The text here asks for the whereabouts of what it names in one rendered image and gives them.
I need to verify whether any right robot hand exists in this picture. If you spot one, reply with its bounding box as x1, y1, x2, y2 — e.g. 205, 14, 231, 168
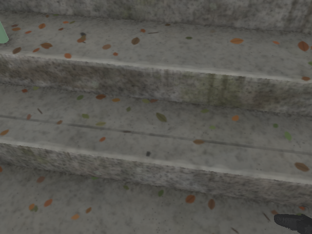
274, 214, 312, 234

